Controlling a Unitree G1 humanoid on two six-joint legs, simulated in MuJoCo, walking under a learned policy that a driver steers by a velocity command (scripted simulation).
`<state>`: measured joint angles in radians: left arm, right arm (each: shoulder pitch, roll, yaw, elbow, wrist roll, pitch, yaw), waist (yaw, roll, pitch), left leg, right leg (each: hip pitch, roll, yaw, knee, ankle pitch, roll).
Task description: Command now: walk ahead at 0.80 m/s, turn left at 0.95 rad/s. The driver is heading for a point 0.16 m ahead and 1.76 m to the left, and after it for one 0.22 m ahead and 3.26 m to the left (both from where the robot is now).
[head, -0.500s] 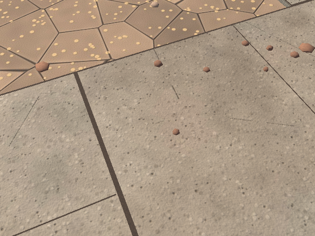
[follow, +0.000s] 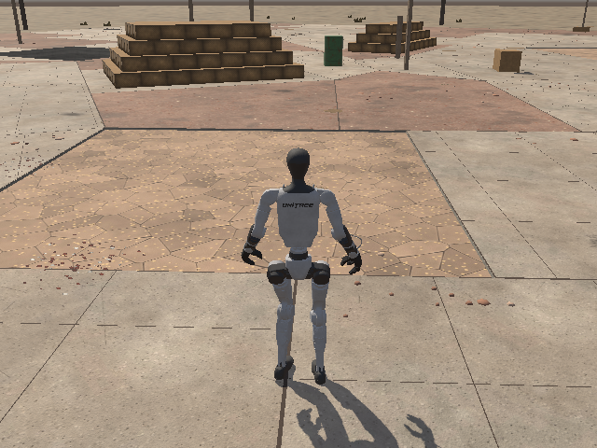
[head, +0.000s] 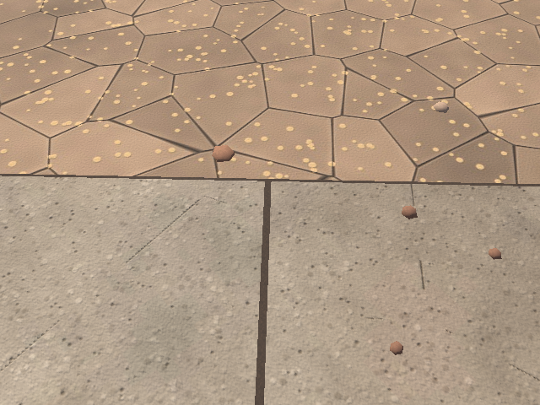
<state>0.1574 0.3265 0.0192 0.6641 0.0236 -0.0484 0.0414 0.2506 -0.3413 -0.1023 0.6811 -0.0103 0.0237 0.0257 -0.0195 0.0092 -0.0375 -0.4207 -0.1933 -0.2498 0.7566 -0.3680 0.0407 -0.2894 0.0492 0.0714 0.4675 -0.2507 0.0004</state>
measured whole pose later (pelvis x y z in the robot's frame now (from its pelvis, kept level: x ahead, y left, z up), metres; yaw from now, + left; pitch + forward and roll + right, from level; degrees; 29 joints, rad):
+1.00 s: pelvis +0.69 +0.32 -0.01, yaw +58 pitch +1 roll -2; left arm 0.27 0.30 0.04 0.71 0.05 -0.07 0.01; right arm 0.23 -0.39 -0.07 0.72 -0.03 -0.01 0.04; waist 0.00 0.06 0.03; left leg -0.48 -0.03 -0.02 1.34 -0.31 0.11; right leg -0.28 -0.06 -0.11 0.55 -0.28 0.04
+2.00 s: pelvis +0.92 +1.19 -0.01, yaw +115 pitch +1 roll -3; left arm 0.51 0.33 0.07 0.88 0.03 -0.09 0.00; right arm -0.01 -0.35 -0.04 0.58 -0.03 0.01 0.09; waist 0.07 0.05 0.02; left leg -0.81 0.06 0.04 1.08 -0.08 0.12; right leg 0.09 -0.01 -0.26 0.28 -0.37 0.06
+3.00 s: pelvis +0.48 +1.88 -0.02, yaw +120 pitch +0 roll -3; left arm 0.40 0.29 0.07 0.84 -0.01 -0.01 0.00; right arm 0.04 -0.24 0.01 0.72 -0.04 -0.06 -0.01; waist 0.10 0.00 0.08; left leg -0.49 0.01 -0.04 0.59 -0.08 0.02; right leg -0.24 0.08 0.07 0.79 -0.52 -0.01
